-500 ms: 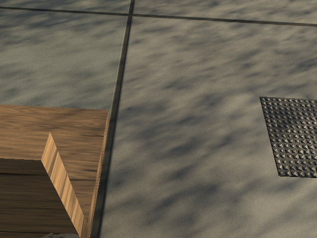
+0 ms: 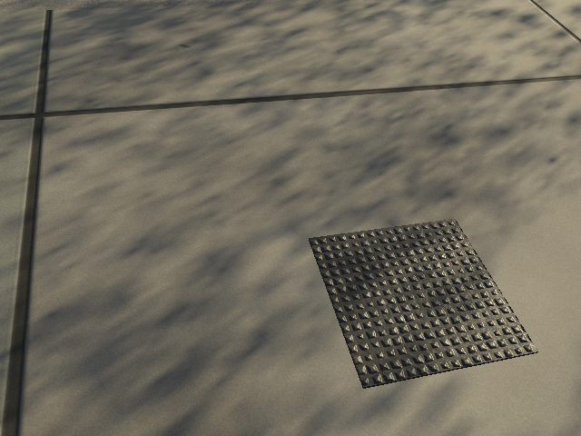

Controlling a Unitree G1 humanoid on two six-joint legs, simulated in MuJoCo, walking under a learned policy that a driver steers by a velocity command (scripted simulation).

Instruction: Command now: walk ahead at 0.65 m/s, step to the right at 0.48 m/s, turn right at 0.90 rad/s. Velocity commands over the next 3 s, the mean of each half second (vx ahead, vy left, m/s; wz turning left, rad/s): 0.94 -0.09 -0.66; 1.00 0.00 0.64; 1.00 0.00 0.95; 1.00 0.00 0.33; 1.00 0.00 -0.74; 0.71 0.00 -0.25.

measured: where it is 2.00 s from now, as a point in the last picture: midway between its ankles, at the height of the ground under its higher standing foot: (333, 148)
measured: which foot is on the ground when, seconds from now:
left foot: down 0.00-0.22, up 0.24-0.68, down 0.70-1.00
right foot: up 0.00-0.20, down 0.22-0.68, up 0.70-1.00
